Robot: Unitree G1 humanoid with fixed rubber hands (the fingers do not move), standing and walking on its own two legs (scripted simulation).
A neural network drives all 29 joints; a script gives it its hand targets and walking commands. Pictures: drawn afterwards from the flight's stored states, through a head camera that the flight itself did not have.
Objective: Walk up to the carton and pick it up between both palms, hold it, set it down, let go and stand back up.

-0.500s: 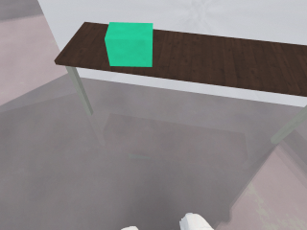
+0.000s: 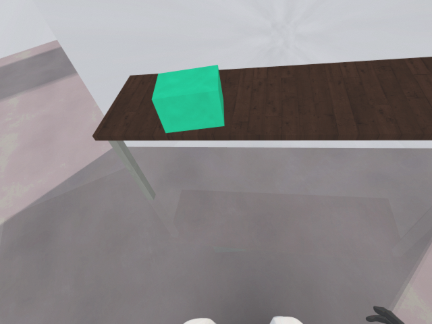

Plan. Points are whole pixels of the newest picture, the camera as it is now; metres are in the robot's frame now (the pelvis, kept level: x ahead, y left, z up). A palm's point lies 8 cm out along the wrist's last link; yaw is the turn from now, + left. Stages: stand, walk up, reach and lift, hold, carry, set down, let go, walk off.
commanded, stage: walk up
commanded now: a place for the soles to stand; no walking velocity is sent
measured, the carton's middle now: (191, 99) +0.90 +0.14 -0.12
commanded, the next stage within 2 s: none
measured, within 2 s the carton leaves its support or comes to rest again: neither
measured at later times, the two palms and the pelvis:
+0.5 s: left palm out of the picture +0.14 +0.46 -0.10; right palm out of the picture +0.14 -0.19 -0.12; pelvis +0.08 +0.13 -0.01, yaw -4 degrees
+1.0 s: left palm (15, 311) +0.18 +0.47 -0.07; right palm (327, 290) +0.21 -0.18 -0.13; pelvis +0.13 +0.13 -0.01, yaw -6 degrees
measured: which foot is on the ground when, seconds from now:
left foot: up 0.00-0.42, down 0.44-0.92, up 0.94-1.00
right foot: down 0.00-0.44, up 0.46-0.88, down 0.90-1.00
